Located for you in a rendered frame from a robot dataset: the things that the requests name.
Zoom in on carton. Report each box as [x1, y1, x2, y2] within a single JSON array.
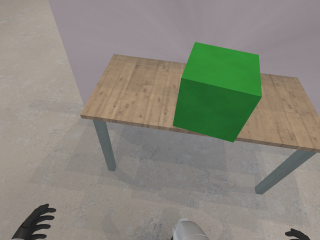
[[173, 42, 262, 143]]

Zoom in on robot left hand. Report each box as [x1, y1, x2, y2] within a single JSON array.
[[11, 203, 56, 240]]

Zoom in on robot right hand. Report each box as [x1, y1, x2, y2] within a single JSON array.
[[285, 228, 310, 240]]

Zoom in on table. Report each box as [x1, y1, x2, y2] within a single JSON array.
[[80, 54, 320, 195]]

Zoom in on robot right thigh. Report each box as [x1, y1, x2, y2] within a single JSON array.
[[172, 220, 210, 240]]

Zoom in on robot right shin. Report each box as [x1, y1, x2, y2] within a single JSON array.
[[178, 218, 188, 223]]

